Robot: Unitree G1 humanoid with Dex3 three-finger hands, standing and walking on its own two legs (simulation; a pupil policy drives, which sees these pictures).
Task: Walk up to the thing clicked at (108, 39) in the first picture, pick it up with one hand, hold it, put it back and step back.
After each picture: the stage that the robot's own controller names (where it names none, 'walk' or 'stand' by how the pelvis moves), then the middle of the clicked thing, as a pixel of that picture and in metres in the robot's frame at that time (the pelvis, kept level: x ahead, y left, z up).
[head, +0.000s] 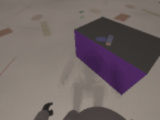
stand; (109, 40) +0.89 -0.18 -0.10
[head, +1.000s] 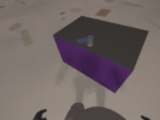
walk; (90, 41) +0.79 +0.10 -0.07
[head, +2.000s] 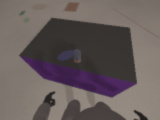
stand; (77, 56) +0.49 +0.15 -0.06
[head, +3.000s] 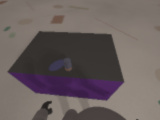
stand; (67, 64) +0.46 +0.23 -0.09
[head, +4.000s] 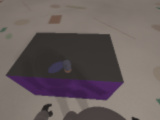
stand; (67, 66) +0.44 +0.23 -0.10
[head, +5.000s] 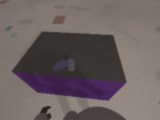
stand; (71, 64) +0.47 +0.20 -0.10
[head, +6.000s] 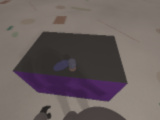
stand; (72, 65) +0.47 +0.19 -0.10
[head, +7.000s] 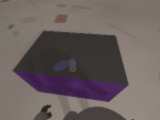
stand; (72, 65) +0.46 +0.19 -0.10
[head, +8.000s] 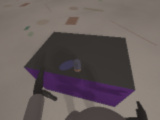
rise first; (77, 65) +0.46 +0.18 -0.10
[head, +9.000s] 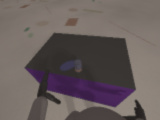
go down; (78, 66) +0.47 +0.17 -0.10
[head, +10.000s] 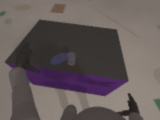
go down; (71, 59) +0.48 +0.16 -0.07
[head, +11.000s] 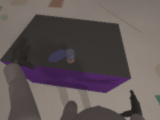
go down; (70, 56) +0.48 +0.16 -0.05
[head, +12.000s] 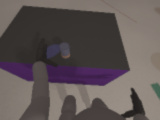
close in; (65, 51) +0.48 +0.17 -0.01
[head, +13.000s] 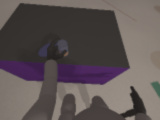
close; (63, 48) +0.49 +0.18 +0.01
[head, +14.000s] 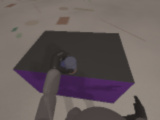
lift; (71, 65) +0.33 +0.14 +0.12
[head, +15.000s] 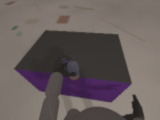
lift; (73, 70) +0.31 +0.13 +0.08
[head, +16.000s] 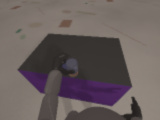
hold; (72, 68) +0.31 +0.14 +0.10
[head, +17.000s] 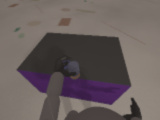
hold; (74, 70) +0.31 +0.13 +0.08
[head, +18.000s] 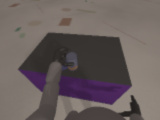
crouch; (72, 61) +0.36 +0.15 +0.10
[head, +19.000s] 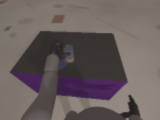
lower; (68, 54) +0.43 +0.16 +0.10
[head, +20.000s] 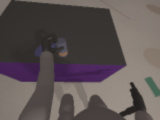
lower; (62, 47) +0.49 +0.16 +0.01
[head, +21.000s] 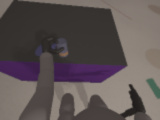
lower; (62, 48) +0.49 +0.16 +0.01
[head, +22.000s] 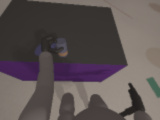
lower; (62, 47) +0.49 +0.16 +0.01
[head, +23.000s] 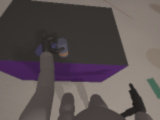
lower; (62, 48) +0.49 +0.16 +0.02
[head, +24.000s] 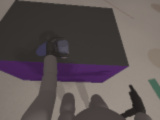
open; (63, 49) +0.48 +0.16 +0.01
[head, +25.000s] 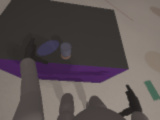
sink last; (65, 51) +0.46 +0.15 -0.01
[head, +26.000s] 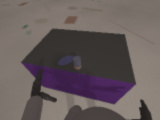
stand; (77, 62) +0.47 +0.17 -0.04
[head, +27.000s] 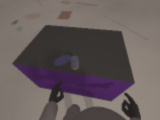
stand; (74, 63) +0.45 +0.16 -0.04
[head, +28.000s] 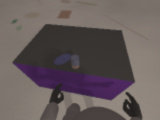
stand; (75, 62) +0.45 +0.16 -0.04
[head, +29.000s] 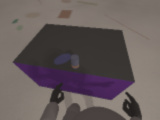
stand; (75, 61) +0.45 +0.16 -0.04
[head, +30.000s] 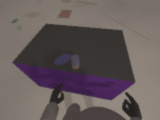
stand; (75, 62) +0.45 +0.16 -0.04
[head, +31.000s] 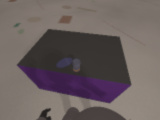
stand; (76, 65) +0.46 +0.15 -0.08
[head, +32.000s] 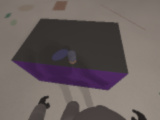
walk; (72, 57) +0.48 +0.19 -0.08
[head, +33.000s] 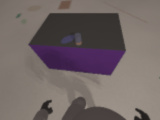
walk; (78, 39) +0.72 +0.21 -0.08
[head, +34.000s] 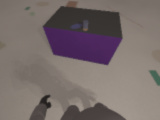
stand; (85, 25) +1.03 +0.13 -0.08
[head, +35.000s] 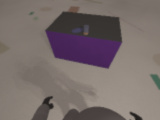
stand; (86, 30) +1.03 +0.13 -0.09
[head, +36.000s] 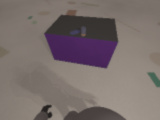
stand; (83, 31) +1.06 +0.16 -0.10
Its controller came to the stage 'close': yes
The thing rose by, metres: 0.20
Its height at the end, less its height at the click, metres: +0.00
